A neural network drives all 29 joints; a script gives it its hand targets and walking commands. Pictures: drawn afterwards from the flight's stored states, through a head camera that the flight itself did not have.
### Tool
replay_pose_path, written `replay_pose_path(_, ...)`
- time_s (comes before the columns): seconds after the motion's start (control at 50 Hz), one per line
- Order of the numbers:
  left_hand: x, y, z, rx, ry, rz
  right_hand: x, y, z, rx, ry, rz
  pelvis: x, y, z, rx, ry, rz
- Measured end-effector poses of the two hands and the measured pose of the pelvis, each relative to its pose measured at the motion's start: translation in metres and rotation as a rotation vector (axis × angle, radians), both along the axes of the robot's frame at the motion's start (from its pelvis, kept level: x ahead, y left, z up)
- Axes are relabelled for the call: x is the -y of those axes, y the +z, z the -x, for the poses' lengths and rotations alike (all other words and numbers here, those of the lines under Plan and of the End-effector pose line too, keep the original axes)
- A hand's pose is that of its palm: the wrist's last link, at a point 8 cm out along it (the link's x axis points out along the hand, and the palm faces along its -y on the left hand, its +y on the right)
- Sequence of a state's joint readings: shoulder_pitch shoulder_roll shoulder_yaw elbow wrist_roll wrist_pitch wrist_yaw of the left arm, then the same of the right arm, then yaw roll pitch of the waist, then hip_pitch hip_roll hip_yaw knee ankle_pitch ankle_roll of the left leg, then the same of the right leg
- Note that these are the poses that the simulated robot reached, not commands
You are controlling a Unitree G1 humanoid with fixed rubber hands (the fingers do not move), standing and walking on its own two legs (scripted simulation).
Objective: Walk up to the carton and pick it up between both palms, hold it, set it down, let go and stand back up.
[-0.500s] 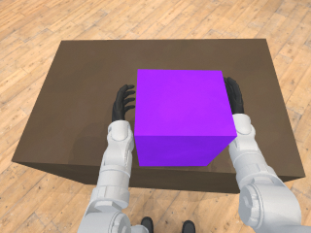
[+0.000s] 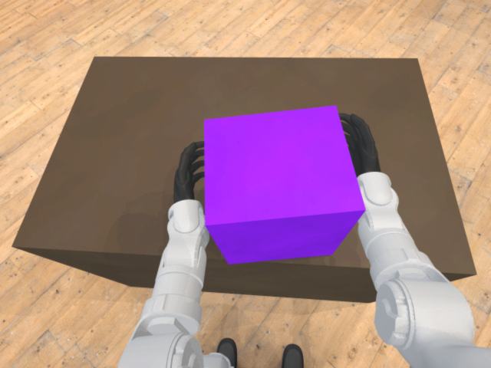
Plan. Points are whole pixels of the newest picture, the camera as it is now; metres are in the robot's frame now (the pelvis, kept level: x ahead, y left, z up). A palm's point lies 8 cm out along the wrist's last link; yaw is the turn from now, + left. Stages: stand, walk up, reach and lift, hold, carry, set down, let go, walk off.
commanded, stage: set down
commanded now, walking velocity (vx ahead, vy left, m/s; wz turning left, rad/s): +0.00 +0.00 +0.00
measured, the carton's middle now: (275, 194) +0.39 +0.03 -0.02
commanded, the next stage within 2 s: none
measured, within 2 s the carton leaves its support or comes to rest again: neither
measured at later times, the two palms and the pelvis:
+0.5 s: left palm (188, 191) +0.36 +0.17 +0.01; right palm (364, 161) +0.45 -0.11 +0.02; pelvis +0.00 +0.00 +0.00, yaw +0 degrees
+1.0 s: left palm (189, 195) +0.35 +0.17 +0.00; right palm (364, 163) +0.45 -0.11 +0.01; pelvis +0.00 -0.01 +0.00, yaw +0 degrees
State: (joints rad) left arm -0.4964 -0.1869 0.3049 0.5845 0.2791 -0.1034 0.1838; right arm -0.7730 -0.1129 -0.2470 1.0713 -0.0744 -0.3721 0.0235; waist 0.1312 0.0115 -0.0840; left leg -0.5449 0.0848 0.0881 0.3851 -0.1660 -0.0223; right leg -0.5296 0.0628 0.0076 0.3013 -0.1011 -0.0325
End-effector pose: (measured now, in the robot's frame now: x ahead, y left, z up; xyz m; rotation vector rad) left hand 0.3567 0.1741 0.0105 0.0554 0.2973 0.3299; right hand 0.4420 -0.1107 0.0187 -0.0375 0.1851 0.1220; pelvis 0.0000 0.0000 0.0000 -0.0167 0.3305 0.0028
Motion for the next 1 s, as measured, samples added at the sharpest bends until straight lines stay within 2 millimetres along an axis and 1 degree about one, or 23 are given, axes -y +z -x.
replay_pose_path(0.16, -0.002, 0.000, 0.001, -0.001, 0.010, 0.000, -0.004, 0.005, -0.003, -0.004, 0.013, 0.009, 0.000, 0.000, 0.000, -0.002, 0.000, 0.000)
replay_pose_path(0.58, 0.003, -0.001, -0.002, 0.018, 0.017, -0.002, 0.003, -0.004, -0.005, -0.020, 0.013, 0.010, 0.004, -0.001, -0.002, -0.012, 0.000, -0.005)
replay_pose_path(1.0, 0.004, -0.006, 0.003, 0.042, 0.040, 0.030, 0.004, -0.007, -0.004, -0.031, 0.024, 0.036, 0.009, -0.004, 0.004, -0.049, -0.002, -0.012)
